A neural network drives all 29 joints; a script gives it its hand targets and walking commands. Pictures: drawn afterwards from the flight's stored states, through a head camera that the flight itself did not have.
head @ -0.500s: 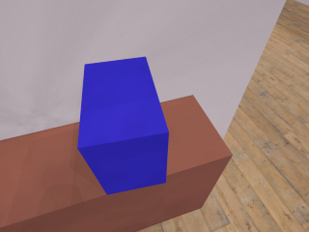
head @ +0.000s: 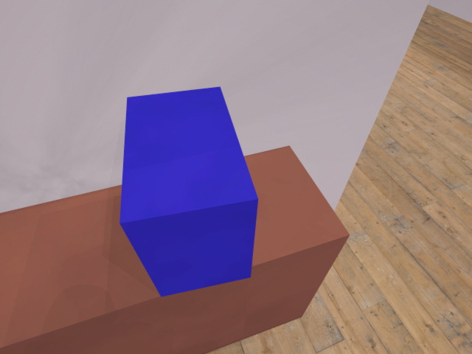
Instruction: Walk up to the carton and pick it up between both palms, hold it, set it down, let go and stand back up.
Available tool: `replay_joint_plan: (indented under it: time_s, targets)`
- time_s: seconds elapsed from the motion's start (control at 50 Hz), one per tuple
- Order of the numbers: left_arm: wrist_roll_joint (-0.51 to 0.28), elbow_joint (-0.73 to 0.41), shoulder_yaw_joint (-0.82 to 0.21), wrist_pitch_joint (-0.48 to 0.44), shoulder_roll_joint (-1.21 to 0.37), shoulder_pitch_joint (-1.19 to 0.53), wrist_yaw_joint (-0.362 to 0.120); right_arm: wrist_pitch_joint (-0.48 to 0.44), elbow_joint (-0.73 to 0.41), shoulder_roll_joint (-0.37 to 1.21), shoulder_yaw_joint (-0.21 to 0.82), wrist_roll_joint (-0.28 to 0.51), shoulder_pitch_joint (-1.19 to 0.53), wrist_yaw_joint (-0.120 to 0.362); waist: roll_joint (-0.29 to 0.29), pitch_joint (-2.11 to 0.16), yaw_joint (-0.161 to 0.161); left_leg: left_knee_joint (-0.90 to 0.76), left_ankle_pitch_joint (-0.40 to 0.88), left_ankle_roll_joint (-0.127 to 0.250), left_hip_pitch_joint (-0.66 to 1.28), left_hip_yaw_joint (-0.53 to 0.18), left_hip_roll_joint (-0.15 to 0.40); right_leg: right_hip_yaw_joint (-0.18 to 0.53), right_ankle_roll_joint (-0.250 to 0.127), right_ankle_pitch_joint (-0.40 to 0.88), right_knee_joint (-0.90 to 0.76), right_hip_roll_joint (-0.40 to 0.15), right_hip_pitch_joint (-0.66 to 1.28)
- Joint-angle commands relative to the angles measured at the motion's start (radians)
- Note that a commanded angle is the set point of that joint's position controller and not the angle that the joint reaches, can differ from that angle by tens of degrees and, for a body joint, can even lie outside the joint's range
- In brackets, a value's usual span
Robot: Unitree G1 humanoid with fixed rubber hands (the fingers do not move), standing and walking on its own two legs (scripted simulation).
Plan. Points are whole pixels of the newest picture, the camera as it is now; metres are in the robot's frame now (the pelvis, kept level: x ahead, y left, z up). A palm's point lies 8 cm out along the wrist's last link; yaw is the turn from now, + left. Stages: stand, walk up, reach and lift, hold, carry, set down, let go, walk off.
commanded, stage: stand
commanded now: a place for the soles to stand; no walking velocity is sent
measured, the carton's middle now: (191, 190) +0.42 +0.09 +0.02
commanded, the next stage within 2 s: reach and lift in 0.08 s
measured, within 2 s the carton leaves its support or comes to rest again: neither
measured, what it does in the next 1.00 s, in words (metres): shifts its weight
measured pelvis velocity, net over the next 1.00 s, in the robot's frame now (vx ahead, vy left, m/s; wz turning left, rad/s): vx -0.06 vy -0.03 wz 0.19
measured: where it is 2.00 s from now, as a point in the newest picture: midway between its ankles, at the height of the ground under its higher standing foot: outside the picture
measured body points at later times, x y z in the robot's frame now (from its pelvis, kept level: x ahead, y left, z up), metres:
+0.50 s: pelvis -0.05 -0.02 -0.03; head -0.03 +0.01 +0.42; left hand +0.08 +0.24 -0.12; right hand +0.16 -0.21 -0.12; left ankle -0.05 +0.09 -0.73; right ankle +0.04 -0.11 -0.73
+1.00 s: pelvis -0.06 -0.03 +0.00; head -0.05 -0.02 +0.45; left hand +0.08 +0.23 -0.09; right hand +0.12 -0.20 -0.09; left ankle -0.05 +0.09 -0.73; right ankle +0.00 -0.12 -0.73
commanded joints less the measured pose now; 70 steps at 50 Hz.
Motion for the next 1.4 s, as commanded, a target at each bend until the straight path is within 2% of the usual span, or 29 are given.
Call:
replay_joint_plan:
  time_s: [0.0, 0.06, 0.08, 0.1, 0.14, 0.18, 0.22, 0.24, 0.28, 0.34, 0.4, 0.44, 0.46, 0.5, 0.52, 0.54, 0.56, 0.6, 0.62, 0.64, 0.66, 0.74, 0.82, 0.96, 1.1, 1.18, 1.24, 1.3, 1.38]
  targets:
    - [0.000, -0.035, 0.029, -0.014, 0.140, 0.058, 0.009, -0.007, -0.030, -0.147, -0.026, -0.002, 0.068, -0.008, -0.024, 0.036, 0.000, -0.147, 0.073, 0.056, 0.044, -0.165, 0.146, 0.078, -0.041, 0.205, -0.092, -0.081, -0.124]
    - [0.000, -0.034, 0.030, -0.014, 0.140, 0.063, 0.009, -0.005, -0.030, -0.147, -0.026, -0.001, 0.068, -0.009, -0.029, 0.036, 0.000, -0.145, 0.063, 0.057, 0.046, -0.167, 0.146, 0.083, -0.041, 0.196, -0.093, -0.080, -0.130]
    - [-0.087, -0.247, 0.041, 0.192, 0.243, -0.764, -0.050, -0.054, -0.207, -0.131, -0.175, -0.086, -0.801, 0.060, -0.040, 0.056, -0.031, 0.113, 0.031, -0.025, -0.612, -0.304, 0.041, -0.175, -0.054, -0.134, 0.102, -0.141, -0.097]
    - [-0.083, -0.253, 0.044, 0.314, 0.275, -0.616, -0.032, -0.017, -0.197, -0.176, -0.198, -0.137, -0.591, 0.097, -0.081, 0.109, -0.066, 0.106, -0.145, -0.028, -0.657, -0.273, 0.015, -0.131, -0.063, -0.262, 0.106, -0.145, -0.063]
    - [-0.084, -0.378, 0.040, 0.497, 0.240, -0.589, -0.045, 0.084, -0.322, -0.152, -0.198, -0.108, -0.505, 0.125, -0.058, -0.124, -0.011, 0.159, -0.024, -0.067, -0.441, -0.222, 0.027, -0.099, -0.040, -0.045, 0.085, -0.132, 0.005]
    - [-0.028, -0.583, 0.084, 0.609, 0.204, -0.502, -0.073, 0.144, -0.454, -0.126, -0.187, -0.020, -0.395, 0.093, -0.038, -0.366, 0.004, 0.240, -0.004, -0.097, -0.435, -0.174, 0.033, -0.077, -0.039, 0.109, 0.132, -0.131, 0.080]
    - [0.054, -0.677, 0.144, 0.671, 0.246, -0.370, -0.117, 0.150, -0.441, -0.117, -0.153, 0.076, -0.263, 0.050, -0.015, -0.510, -0.011, 0.363, 0.303, -0.129, -0.318, -0.167, 0.021, -0.142, -0.025, 0.556, 0.227, -0.087, 0.131]
    - [0.106, -0.700, 0.176, 0.703, 0.254, -0.313, -0.139, 0.155, -0.410, -0.122, -0.125, 0.132, -0.211, 0.033, 0.005, -0.529, -0.003, 0.404, 0.426, -0.147, -0.236, -0.181, 0.022, -0.155, -0.014, 0.640, 0.230, -0.075, 0.106]
    - [0.179, -0.739, 0.196, 0.771, 0.229, -0.199, -0.171, 0.179, -0.355, -0.130, -0.077, 0.216, -0.140, 0.017, 0.060, -0.496, -0.005, 0.390, 0.515, -0.161, -0.096, -0.218, 0.045, -0.205, -0.030, 0.549, 0.188, -0.047, 0.020]
    - [0.198, -0.855, 0.151, 0.813, 0.145, -0.043, -0.193, 0.229, -0.418, -0.163, -0.049, 0.239, -0.119, -0.007, 0.073, -0.285, -0.037, 0.210, 0.313, -0.137, -0.090, -0.296, 0.063, -0.217, -0.060, 0.305, 0.071, -0.032, 0.064]
    - [0.189, -0.920, 0.115, 0.775, 0.158, -0.086, -0.184, 0.261, -0.508, -0.117, -0.084, 0.167, -0.152, -0.039, 0.026, -0.018, -0.052, 0.099, -0.002, -0.075, -0.241, -0.279, 0.032, -0.160, -0.031, 0.000, -0.021, -0.062, 0.035]
    - [0.181, -0.943, 0.101, 0.720, 0.194, -0.206, -0.152, 0.238, -0.567, -0.052, -0.094, 0.113, -0.204, -0.037, 0.074, 0.087, -0.052, 0.074, -0.189, -0.030, -0.371, -0.267, 0.043, -0.098, -0.024, -0.227, -0.036, -0.083, 0.001]
    - [0.190, -0.934, 0.097, 0.676, 0.195, -0.249, -0.140, 0.215, -0.578, -0.039, -0.084, 0.100, -0.223, -0.033, 0.151, 0.099, -0.053, 0.049, -0.288, 0.019, -0.509, -0.281, 0.088, -0.112, -0.015, -0.230, 0.018, -0.062, 0.079]
    - [0.245, -0.884, 0.120, 0.551, 0.162, -0.254, -0.139, 0.159, -0.555, -0.087, -0.062, 0.086, -0.218, -0.017, 0.370, 0.084, -0.047, -0.107, -0.488, 0.147, -0.995, -0.314, 0.229, -0.227, 0.024, 0.064, 0.291, 0.035, 0.561]
    - [0.243, -0.872, 0.139, 0.490, 0.164, -0.268, -0.139, 0.134, -0.548, -0.114, -0.079, 0.073, -0.236, -0.005, 0.383, 0.029, -0.041, -0.142, -0.472, 0.165, -1.105, -0.301, 0.244, -0.243, 0.030, 0.164, 0.358, 0.047, 0.707]
    - [0.208, -0.887, 0.138, 0.452, 0.181, -0.330, -0.133, 0.116, -0.592, -0.107, -0.100, 0.055, -0.292, 0.003, 0.312, -0.051, -0.052, -0.118, -0.457, 0.154, -1.078, -0.300, 0.232, -0.241, 0.033, 0.144, 0.349, 0.034, 0.677]
    - [0.166, -0.857, 0.108, 0.426, 0.211, -0.383, -0.126, 0.102, -0.613, -0.061, -0.112, 0.035, -0.319, 0.000, 0.240, -0.053, -0.084, -0.054, -0.348, 0.116, -0.933, -0.267, 0.190, -0.237, 0.003, 0.097, 0.297, 0.003, 0.476]
    - [0.048, -0.903, 0.045, 0.416, 0.272, -0.500, -0.082, 0.062, -0.694, 0.073, -0.158, 0.006, -0.389, -0.016, -0.030, -0.149, -0.131, 0.162, -0.134, -0.005, -0.374, -0.246, 0.075, -0.169, -0.042, -0.141, 0.049, -0.116, -0.153]
    - [0.018, -0.890, 0.041, 0.414, 0.253, -0.496, -0.061, 0.044, -0.664, 0.083, -0.162, 0.009, -0.339, -0.023, -0.029, -0.166, -0.124, 0.172, -0.038, -0.022, -0.195, -0.250, 0.056, -0.145, -0.022, -0.012, 0.003, -0.131, -0.260]
    - [-0.007, -0.911, 0.065, 0.402, 0.232, -0.447, -0.060, 0.028, -0.712, 0.066, -0.157, 0.007, -0.314, -0.026, -0.095, -0.276, -0.095, 0.211, -0.009, -0.028, -0.208, -0.239, 0.050, -0.137, 0.005, 0.073, 0.033, -0.130, -0.181]
    - [-0.024, -0.932, 0.081, 0.397, 0.244, -0.411, -0.053, 0.024, -0.740, 0.061, -0.141, 0.005, -0.275, -0.027, -0.093, -0.334, -0.074, 0.201, -0.011, -0.032, -0.257, -0.225, 0.033, -0.094, 0.013, 0.105, 0.030, -0.131, -0.093]
    - [-0.052, -0.839, 0.105, 0.416, 0.274, -0.263, -0.052, 0.034, -0.745, 0.046, -0.117, 0.010, -0.191, -0.025, -0.029, -0.348, -0.026, 0.097, 0.113, -0.055, -0.204, -0.201, 0.019, -0.138, -0.010, 0.195, -0.005, -0.088, 0.051]
    - [-0.024, -0.734, 0.124, 0.424, 0.231, -0.163, -0.061, 0.045, -0.702, 0.051, -0.083, 0.030, -0.114, -0.033, 0.006, -0.194, 0.003, -0.003, 0.222, -0.067, -0.084, -0.205, 0.002, -0.180, -0.009, 0.114, -0.115, -0.063, 0.050]
    - [0.033, -0.695, 0.131, 0.330, 0.176, -0.230, -0.066, 0.001, -0.664, 0.080, -0.062, 0.030, -0.101, -0.013, 0.045, -0.007, -0.015, -0.143, 0.113, -0.031, -0.023, -0.213, -0.028, -0.146, -0.024, -0.046, -0.255, -0.084, 0.035]
    - [-0.008, -0.779, 0.112, 0.145, 0.164, -0.313, -0.033, -0.125, -0.742, 0.132, -0.033, 0.041, -0.102, 0.002, 0.038, -0.078, -0.014, -0.122, 0.044, 0.003, 0.010, -0.228, -0.017, -0.107, -0.040, -0.111, -0.294, -0.126, -0.022]
    - [-0.031, -0.768, 0.086, 0.073, 0.155, -0.304, -0.011, -0.168, -0.725, 0.117, -0.060, 0.029, -0.094, -0.002, 0.073, -0.102, -0.030, -0.156, -0.020, 0.014, -0.059, -0.224, 0.009, -0.121, -0.038, -0.095, -0.261, -0.097, 0.063]
    - [-0.028, -0.722, 0.085, 0.029, 0.139, -0.255, -0.007, -0.188, -0.691, 0.075, -0.084, 0.019, -0.086, -0.001, 0.104, -0.103, -0.022, -0.237, -0.052, 0.034, -0.253, -0.207, 0.035, -0.142, -0.015, -0.007, -0.186, -0.047, 0.298]
    - [-0.048, -0.689, 0.078, -0.011, 0.141, -0.226, -0.004, -0.212, -0.675, 0.064, -0.092, 0.012, -0.092, 0.002, 0.044, -0.102, -0.013, -0.254, 0.004, 0.022, -0.263, -0.205, 0.023, -0.132, -0.012, 0.017, -0.195, -0.050, 0.339]
    - [-0.103, -0.666, 0.045, -0.033, 0.139, -0.233, 0.011, -0.235, -0.686, 0.093, -0.086, 0.006, -0.112, 0.003, -0.055, -0.081, -0.008, -0.207, 0.088, -0.014, -0.038, -0.226, -0.011, -0.115, -0.025, -0.032, -0.297, -0.085, 0.106]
